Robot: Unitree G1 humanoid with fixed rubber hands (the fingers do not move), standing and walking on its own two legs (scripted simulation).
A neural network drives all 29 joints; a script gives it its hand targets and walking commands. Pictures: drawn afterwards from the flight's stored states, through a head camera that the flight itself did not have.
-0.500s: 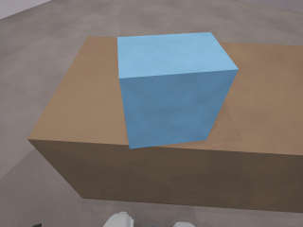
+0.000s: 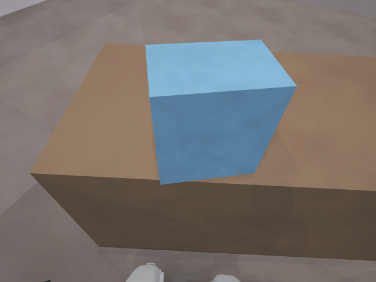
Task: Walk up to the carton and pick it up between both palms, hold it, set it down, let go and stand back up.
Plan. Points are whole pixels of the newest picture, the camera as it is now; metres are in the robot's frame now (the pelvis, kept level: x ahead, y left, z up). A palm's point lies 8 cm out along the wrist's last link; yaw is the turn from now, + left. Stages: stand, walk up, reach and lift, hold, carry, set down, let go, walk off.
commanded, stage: walk up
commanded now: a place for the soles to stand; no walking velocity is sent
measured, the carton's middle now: (207, 117) +0.46 -0.03 +0.10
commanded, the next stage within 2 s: reach and lift in 1.70 s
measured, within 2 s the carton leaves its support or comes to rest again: neither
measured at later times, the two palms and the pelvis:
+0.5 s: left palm out of the picture +0.05 +0.33 -0.10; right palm out of the picture +0.07 -0.30 -0.10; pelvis +0.01 +0.01 +0.00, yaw -2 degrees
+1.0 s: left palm out of the picture +0.13 +0.30 -0.10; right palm out of the picture +0.11 -0.33 -0.09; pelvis +0.05 -0.01 +0.01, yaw -3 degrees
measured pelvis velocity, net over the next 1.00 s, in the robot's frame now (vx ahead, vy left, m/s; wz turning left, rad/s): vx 0.05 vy -0.01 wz -0.04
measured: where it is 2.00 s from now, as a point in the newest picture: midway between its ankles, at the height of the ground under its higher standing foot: outside the picture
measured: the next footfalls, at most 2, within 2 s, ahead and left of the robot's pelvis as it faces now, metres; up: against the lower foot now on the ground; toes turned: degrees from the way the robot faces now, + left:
right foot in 0.88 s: +0.16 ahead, -0.12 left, +0.00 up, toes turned -1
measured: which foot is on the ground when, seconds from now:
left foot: down 0.00-1.00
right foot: down 0.00-0.58, up 0.60-0.86, down 0.88-1.00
